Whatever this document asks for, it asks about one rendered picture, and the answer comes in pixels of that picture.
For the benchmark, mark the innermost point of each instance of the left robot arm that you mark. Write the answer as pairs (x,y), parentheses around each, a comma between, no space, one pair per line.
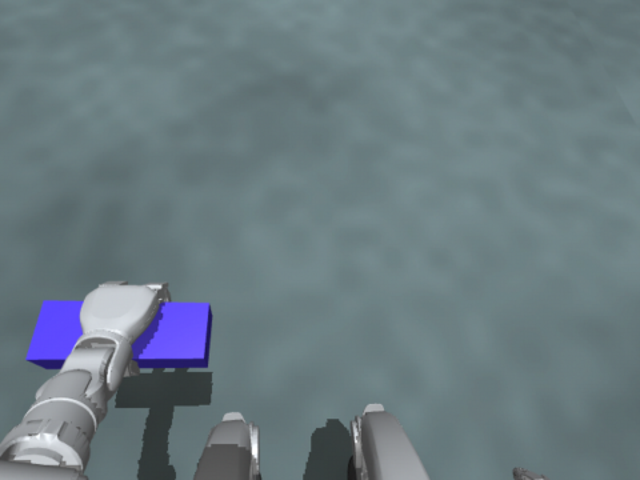
(53,440)

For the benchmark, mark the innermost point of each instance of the left robot hand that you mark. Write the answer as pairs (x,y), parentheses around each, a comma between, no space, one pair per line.
(123,309)

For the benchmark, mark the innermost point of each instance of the carton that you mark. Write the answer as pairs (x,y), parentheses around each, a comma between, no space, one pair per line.
(178,337)

